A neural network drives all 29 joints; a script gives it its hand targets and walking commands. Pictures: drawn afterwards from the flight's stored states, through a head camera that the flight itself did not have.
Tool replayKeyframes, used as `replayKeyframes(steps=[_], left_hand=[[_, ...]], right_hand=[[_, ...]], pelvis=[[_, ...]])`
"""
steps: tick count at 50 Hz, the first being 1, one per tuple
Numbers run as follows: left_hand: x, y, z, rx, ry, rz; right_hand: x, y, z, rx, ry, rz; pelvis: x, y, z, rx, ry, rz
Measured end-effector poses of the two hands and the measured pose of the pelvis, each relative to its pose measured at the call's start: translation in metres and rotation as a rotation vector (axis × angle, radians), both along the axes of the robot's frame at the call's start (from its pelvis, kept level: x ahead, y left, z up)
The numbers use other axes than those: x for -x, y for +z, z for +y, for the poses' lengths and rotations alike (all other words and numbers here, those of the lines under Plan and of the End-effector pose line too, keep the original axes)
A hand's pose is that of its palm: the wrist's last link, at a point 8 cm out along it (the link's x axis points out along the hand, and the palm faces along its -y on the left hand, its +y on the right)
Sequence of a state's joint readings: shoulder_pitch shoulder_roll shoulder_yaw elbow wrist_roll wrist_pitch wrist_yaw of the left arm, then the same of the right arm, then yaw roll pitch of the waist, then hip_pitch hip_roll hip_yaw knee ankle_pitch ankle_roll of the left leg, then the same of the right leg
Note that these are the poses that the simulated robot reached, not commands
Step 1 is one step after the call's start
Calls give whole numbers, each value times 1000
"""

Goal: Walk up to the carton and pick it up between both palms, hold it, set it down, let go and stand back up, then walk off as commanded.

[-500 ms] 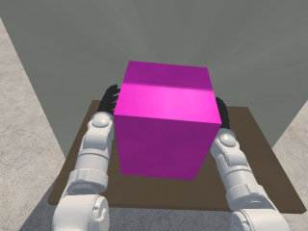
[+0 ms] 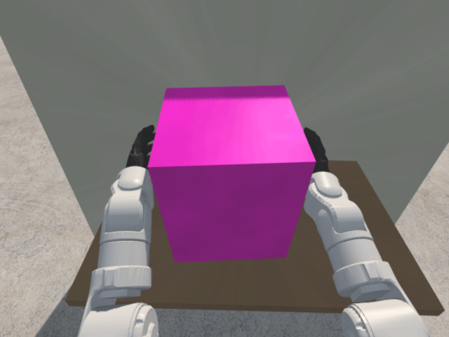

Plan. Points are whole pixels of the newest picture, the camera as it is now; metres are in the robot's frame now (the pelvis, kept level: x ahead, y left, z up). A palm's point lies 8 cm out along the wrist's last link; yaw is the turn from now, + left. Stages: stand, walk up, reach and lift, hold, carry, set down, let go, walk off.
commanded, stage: reach and lift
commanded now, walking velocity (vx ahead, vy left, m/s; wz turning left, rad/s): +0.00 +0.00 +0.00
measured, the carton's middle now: (228, 175) +0.39 -0.01 +0.14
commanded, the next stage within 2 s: hold in 0.80 s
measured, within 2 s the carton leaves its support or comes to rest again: neither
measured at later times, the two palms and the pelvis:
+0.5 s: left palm (137, 157) +0.37 +0.14 +0.20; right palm (316, 162) +0.36 -0.17 +0.19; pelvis -0.01 +0.00 +0.00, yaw -1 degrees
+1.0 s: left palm (130, 156) +0.36 +0.15 +0.22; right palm (318, 156) +0.35 -0.16 +0.21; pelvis -0.01 +0.00 +0.00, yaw -1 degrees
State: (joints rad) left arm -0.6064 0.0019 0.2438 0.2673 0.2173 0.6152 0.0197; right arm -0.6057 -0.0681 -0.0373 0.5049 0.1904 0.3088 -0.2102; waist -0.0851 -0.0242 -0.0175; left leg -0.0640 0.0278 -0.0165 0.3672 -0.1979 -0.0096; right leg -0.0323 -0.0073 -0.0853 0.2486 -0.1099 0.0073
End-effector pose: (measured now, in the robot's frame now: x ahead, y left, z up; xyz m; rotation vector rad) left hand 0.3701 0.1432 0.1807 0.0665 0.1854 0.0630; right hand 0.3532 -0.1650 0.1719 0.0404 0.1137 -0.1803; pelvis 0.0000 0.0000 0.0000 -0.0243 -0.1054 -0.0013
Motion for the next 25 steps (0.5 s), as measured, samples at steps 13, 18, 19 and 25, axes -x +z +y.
replayKeyframes(steps=[13,18,19,25], left_hand=[[1,17,-4,-7,-7,7],[0,20,-2,-5,5,12],[0,20,-2,-2,8,14],[-3,23,-1,4,18,10]], right_hand=[[5,8,-4,-32,-16,6],[1,12,-2,-37,-4,10],[0,13,-1,-37,-2,12],[-6,19,0,-29,10,7]], pelvis=[[13,-1,6,-6,-23,8],[14,-1,6,-8,-25,13],[14,-1,6,-8,-24,14],[11,0,2,-7,-16,17]])
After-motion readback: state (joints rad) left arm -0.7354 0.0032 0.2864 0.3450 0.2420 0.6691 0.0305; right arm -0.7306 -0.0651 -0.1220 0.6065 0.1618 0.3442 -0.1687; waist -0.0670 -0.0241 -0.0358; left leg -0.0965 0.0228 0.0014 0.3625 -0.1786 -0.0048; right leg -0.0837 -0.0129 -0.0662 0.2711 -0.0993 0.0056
